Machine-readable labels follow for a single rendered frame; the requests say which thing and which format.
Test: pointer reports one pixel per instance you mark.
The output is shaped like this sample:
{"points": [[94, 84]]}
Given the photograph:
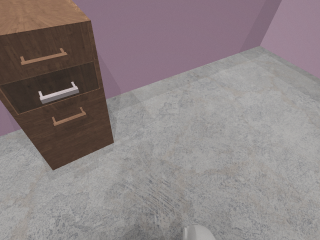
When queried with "drawer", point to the drawer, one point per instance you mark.
{"points": [[24, 95]]}

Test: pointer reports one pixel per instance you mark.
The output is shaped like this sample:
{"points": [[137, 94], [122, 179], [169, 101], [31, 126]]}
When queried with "handle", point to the handle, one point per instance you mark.
{"points": [[70, 120], [46, 60], [58, 95]]}

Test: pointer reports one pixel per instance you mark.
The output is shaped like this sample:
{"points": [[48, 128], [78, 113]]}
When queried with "cabinet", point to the cabinet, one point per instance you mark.
{"points": [[31, 29]]}

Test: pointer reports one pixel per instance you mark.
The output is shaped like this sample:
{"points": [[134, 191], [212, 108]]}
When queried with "right robot thigh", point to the right robot thigh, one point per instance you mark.
{"points": [[197, 232]]}

